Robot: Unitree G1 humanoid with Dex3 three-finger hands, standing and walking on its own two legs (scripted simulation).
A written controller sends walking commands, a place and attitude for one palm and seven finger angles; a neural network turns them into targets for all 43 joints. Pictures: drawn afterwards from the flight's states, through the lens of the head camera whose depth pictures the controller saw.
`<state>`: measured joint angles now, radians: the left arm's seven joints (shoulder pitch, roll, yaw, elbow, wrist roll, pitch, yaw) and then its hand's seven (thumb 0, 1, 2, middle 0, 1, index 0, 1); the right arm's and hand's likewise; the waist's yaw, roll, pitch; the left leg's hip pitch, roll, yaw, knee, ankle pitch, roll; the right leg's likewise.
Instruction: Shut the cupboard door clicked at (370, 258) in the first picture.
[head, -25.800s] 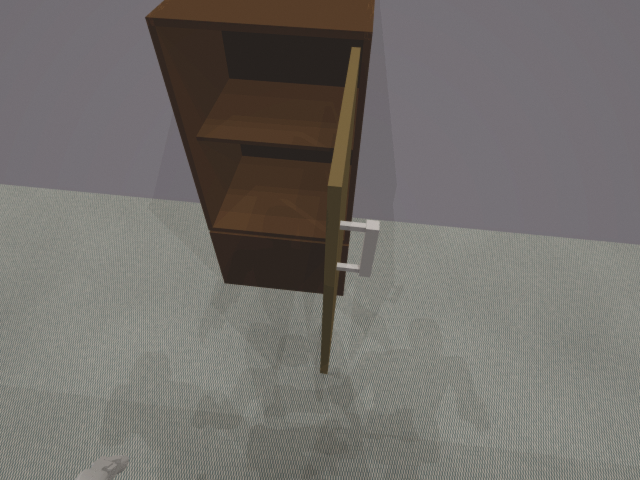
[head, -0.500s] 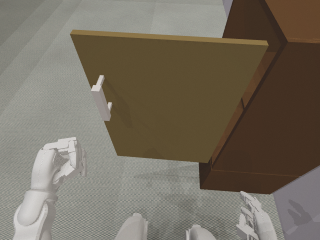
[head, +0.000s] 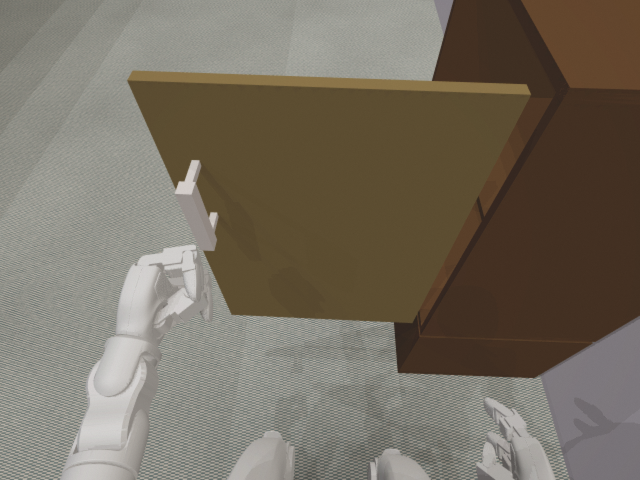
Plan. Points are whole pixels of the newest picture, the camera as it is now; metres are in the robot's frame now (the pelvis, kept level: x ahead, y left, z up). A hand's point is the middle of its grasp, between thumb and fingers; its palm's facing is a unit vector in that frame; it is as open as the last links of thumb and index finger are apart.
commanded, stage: bring the fist close to the handle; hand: left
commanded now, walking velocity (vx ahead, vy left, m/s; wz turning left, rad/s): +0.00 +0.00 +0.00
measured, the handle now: (201, 207) +0.44 +0.19 +0.06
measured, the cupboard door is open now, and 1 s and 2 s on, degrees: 89 88 71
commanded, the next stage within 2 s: push the door shut along its arc in 0.66 s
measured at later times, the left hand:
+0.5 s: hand (215, 260) +0.36 +0.15 +0.06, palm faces +0.00 -1.00 -0.04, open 3.1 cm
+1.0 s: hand (211, 249) +0.38 +0.16 +0.06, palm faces -0.06 -1.00 -0.04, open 3.0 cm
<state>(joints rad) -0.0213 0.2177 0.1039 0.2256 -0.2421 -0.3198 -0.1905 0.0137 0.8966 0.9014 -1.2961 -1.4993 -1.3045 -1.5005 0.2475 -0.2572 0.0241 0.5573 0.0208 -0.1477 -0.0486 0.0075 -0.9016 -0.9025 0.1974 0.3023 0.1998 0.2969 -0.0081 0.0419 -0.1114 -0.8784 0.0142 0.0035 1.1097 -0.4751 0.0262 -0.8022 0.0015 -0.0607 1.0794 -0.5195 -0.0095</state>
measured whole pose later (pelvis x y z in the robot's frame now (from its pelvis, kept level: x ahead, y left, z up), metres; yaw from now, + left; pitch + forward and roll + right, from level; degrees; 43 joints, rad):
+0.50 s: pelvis +0.00 -0.01 +0.01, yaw -1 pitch +15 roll -1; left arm -0.22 0.23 0.18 0.50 -0.21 -0.37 -0.17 0.01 0.90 0.90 -1.30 -1.50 -1.30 -1.50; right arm 0.29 -0.26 0.01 0.59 0.02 -0.07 -0.02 0.01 -0.90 -0.90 0.20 0.30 0.20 0.30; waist -0.03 0.03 -0.12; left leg -0.85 0.03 0.03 1.06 -0.46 0.01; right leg -0.80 0.01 -0.04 1.05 -0.50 -0.02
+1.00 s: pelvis -0.01 -0.01 +0.00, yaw +0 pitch +15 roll -1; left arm -0.41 0.29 0.20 0.69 -0.22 -0.41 -0.27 0.01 0.88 0.91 -1.30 -1.50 -1.31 -1.50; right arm 0.23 -0.26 0.03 0.61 0.03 -0.09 -0.05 0.00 -0.90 -0.90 0.20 0.30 0.20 0.30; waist -0.03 0.03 -0.10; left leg -0.91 0.02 0.00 1.10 -0.45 0.01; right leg -0.85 0.01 -0.06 1.09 -0.50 -0.03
